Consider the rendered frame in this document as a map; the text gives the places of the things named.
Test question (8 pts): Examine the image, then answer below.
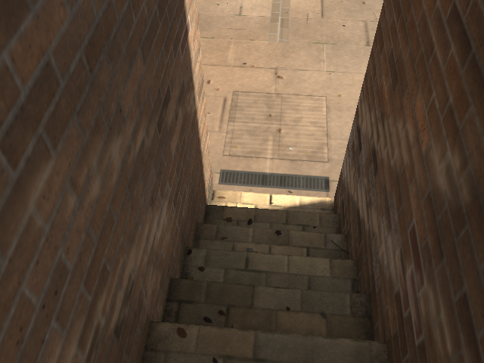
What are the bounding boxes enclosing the stairs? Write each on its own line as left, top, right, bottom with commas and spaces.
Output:
141, 190, 389, 363

